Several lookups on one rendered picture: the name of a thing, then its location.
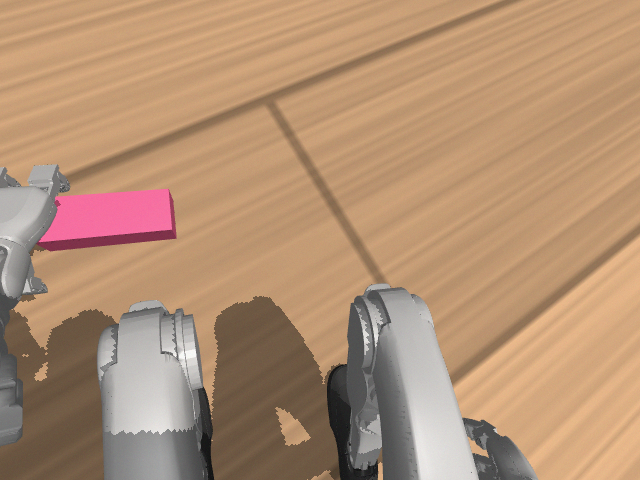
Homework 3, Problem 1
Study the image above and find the carton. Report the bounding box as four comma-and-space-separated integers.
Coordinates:
36, 189, 177, 251

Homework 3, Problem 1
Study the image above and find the left robot hand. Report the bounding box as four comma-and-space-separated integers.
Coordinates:
0, 164, 70, 295

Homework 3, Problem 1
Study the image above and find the right robot hand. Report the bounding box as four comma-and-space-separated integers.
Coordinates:
462, 418, 539, 480

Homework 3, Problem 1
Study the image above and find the left robot foot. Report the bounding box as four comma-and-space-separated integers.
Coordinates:
198, 386, 214, 480

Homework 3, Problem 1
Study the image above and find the right robot foot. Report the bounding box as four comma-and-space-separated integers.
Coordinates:
327, 364, 378, 480

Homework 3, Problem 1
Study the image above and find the left robot arm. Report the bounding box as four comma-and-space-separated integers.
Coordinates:
0, 238, 31, 446

